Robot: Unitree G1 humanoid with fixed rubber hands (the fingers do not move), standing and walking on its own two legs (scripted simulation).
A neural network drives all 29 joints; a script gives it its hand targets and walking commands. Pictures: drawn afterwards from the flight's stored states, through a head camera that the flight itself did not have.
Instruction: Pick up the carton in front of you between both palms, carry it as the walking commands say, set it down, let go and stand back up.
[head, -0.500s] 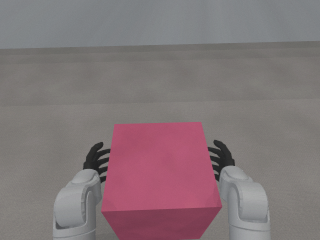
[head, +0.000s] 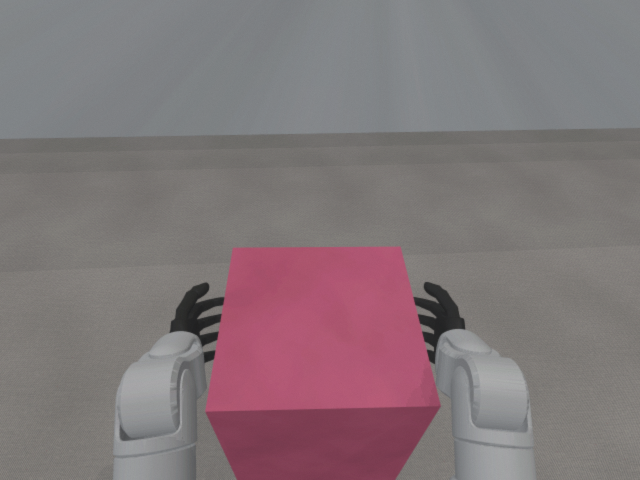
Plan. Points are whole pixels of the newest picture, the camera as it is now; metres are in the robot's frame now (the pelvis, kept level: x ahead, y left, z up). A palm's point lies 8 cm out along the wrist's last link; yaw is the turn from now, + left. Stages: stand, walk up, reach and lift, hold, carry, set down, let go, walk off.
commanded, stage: carry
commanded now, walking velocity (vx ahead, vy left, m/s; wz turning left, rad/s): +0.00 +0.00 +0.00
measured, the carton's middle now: (317, 369) +0.28 +0.00 +0.01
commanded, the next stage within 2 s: hold in 1.68 s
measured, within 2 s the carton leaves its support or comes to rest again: neither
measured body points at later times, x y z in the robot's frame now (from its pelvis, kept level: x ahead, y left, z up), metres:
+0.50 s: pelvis +0.00 -0.01 -0.01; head -0.01 -0.01 +0.44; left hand +0.30 +0.13 +0.02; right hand +0.29 -0.17 +0.02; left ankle +0.01 +0.09 -0.73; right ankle -0.10 -0.11 -0.73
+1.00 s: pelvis -0.04 -0.01 +0.00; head -0.06 -0.01 +0.45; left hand +0.26 +0.13 +0.03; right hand +0.26 -0.17 +0.03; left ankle +0.01 +0.09 -0.73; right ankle -0.10 -0.12 -0.73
